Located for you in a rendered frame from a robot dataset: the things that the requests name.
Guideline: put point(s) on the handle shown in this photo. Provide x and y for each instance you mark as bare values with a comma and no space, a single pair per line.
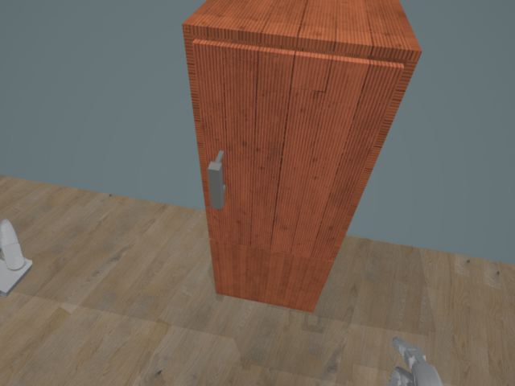
215,179

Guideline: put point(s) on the cupboard door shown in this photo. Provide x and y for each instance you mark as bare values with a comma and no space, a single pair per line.
297,129

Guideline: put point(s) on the robot left hand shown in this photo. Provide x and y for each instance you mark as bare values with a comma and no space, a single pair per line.
14,267

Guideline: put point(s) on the robot right hand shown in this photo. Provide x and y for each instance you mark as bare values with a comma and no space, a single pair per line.
423,373

